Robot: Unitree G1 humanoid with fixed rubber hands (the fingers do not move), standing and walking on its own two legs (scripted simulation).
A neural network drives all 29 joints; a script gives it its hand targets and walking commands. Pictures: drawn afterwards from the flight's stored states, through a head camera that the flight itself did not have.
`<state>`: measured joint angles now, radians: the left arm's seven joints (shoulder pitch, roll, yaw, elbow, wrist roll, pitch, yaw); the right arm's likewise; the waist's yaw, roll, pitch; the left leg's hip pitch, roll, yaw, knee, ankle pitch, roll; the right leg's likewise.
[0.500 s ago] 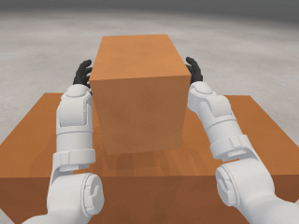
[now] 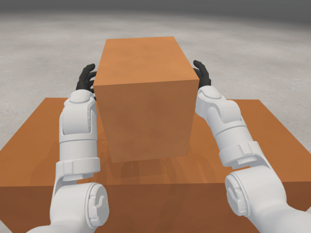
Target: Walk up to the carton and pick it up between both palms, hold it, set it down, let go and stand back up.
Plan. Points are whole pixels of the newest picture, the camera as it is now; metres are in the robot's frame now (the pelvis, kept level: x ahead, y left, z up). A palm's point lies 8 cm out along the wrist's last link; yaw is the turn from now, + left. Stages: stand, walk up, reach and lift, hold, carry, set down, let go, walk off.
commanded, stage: hold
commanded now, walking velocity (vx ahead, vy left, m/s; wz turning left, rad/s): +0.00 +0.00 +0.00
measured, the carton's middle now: (145, 94) +0.41 +0.00 +0.23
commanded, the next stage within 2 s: set down in 0.90 s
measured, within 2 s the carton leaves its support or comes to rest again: neither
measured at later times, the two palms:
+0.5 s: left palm (84, 94) +0.37 +0.14 +0.26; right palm (201, 90) +0.37 -0.14 +0.26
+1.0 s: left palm (85, 94) +0.37 +0.14 +0.26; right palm (202, 90) +0.37 -0.14 +0.26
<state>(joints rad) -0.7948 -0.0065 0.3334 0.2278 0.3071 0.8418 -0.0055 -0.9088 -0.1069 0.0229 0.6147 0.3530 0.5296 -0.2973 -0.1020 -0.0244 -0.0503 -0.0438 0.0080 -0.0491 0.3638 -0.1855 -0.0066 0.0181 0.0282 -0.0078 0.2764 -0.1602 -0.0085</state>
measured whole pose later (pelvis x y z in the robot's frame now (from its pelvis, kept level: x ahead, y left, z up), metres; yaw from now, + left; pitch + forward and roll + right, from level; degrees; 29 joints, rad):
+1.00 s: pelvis +0.00 +0.00 +0.00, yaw +0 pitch -8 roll -1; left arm -0.80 -0.01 0.34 0.23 0.31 0.84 -0.01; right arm -0.91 -0.11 0.03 0.61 0.35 0.53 -0.30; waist -0.10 -0.02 -0.05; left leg -0.04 0.01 -0.05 0.36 -0.19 -0.01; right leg 0.02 0.03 -0.01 0.28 -0.16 -0.01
